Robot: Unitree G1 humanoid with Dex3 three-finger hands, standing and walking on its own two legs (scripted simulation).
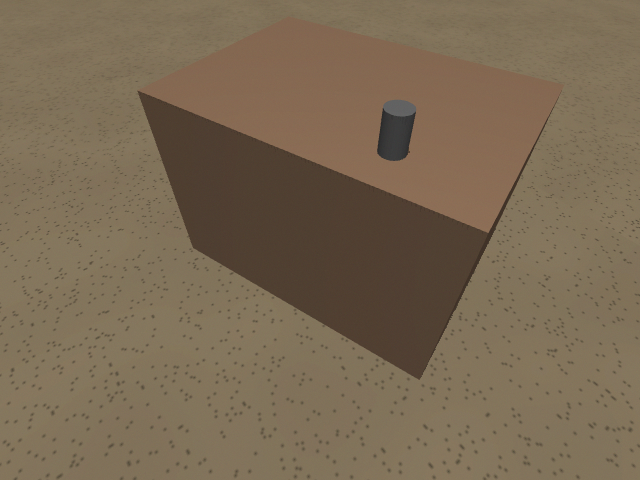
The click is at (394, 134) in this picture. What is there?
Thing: squat round
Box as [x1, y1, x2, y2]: [377, 100, 415, 160]
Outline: 391,100 383,105 377,152 383,158 390,160 398,160 403,158 407,152 415,113 415,107 413,104 404,100
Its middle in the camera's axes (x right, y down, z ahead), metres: +0.18 -0.26 +0.91
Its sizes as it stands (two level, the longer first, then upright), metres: 0.073 0.073 0.116
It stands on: a support 0.70 m high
